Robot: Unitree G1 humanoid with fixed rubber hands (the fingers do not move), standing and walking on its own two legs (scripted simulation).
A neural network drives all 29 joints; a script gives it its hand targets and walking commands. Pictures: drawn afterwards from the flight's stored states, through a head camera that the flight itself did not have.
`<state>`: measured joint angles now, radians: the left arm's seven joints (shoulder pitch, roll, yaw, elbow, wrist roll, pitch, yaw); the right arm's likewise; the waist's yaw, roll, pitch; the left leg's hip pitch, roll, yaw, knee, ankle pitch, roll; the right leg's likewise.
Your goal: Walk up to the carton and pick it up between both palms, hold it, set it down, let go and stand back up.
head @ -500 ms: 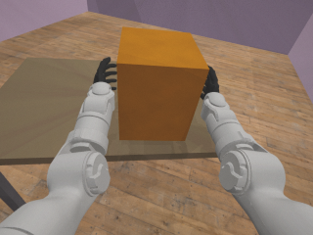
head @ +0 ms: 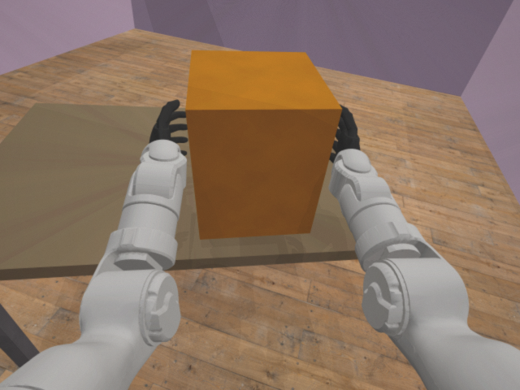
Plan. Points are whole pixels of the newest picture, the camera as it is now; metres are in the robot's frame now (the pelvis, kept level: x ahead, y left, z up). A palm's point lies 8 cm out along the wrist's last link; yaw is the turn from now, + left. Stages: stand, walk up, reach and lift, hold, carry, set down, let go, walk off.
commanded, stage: reach and lift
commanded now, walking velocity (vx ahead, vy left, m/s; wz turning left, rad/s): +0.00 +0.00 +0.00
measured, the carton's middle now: (253, 145) +0.48 +0.01 +0.18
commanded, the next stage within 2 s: hold in 1.54 s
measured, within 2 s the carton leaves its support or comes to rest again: neither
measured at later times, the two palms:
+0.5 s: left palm (153, 139) +0.39 +0.16 +0.23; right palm (348, 143) +0.39 -0.12 +0.25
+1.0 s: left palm (154, 128) +0.39 +0.15 +0.25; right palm (356, 134) +0.38 -0.13 +0.27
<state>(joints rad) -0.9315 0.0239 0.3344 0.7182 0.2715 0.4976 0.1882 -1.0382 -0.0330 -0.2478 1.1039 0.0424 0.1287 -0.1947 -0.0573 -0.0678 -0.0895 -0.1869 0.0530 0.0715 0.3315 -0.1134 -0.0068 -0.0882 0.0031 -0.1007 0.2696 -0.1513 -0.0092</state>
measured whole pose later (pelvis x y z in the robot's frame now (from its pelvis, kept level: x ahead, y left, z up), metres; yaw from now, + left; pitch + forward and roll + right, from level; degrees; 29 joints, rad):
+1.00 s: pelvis +0.00 +0.00 +0.00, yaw +1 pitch -6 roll -1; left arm -0.92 0.01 0.39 0.44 0.37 0.81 0.09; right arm -1.05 -0.07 -0.01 0.84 0.30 0.45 -0.33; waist -0.12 -0.04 -0.07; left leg -0.12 0.04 0.05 0.36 -0.14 0.00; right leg 0.00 0.00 -0.12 0.28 -0.17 0.00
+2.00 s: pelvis +0.00 -0.01 +0.00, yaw +1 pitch -5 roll -1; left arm -1.00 0.05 0.39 0.46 0.34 0.93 0.07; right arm -1.17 -0.11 0.03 0.85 0.37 0.62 -0.39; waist -0.10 -0.02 -0.14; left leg -0.15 0.06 0.04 0.37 -0.14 -0.02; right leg -0.03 0.01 -0.12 0.29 -0.18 -0.01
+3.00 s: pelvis +0.00 -0.01 +0.00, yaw +2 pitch -4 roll -2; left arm -1.02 0.06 0.37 0.47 0.34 0.94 0.08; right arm -1.20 -0.12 0.03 0.90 0.41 0.65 -0.39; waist -0.11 -0.03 -0.16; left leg -0.17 0.06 0.02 0.40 -0.15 -0.02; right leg -0.02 0.02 -0.14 0.27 -0.17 -0.02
